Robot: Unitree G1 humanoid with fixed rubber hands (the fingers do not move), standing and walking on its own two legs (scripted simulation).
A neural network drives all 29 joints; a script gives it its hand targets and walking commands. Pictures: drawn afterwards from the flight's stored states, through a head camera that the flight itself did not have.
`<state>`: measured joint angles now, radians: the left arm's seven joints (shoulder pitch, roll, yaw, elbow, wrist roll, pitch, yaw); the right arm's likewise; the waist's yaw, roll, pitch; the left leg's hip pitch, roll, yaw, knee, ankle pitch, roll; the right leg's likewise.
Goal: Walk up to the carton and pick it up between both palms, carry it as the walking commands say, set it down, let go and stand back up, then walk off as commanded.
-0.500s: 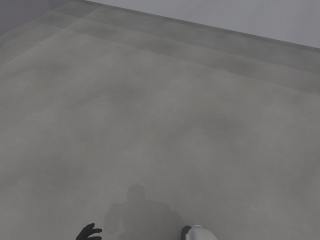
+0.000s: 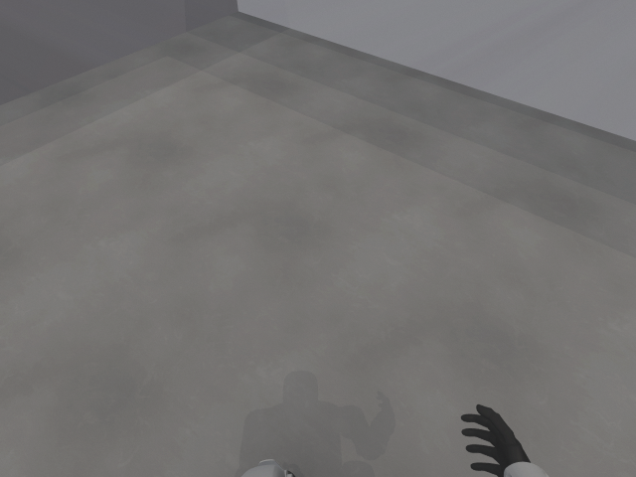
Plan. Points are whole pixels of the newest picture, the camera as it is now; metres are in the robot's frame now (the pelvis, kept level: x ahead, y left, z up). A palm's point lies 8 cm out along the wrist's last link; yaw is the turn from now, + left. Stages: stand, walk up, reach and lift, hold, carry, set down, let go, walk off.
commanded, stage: walk off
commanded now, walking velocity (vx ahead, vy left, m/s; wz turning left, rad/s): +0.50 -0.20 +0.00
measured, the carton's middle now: out of the picture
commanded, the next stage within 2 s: none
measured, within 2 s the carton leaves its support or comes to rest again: neither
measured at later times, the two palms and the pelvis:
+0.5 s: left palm (270, 304) +0.43 +0.13 -0.12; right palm out of the picture +0.12 -0.29 -0.11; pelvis +0.26 -0.07 +0.01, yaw -2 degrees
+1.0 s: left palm (317, 323) +0.41 +0.05 -0.14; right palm (517, 198) +0.71 -0.37 -0.10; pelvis +0.52 -0.16 +0.00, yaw +0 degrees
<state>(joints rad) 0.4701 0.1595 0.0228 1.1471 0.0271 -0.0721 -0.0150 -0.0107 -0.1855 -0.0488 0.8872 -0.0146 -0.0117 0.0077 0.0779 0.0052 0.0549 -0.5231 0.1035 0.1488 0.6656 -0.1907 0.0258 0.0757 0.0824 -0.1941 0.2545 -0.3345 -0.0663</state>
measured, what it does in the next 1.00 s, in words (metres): walks ahead: left foot, then right foot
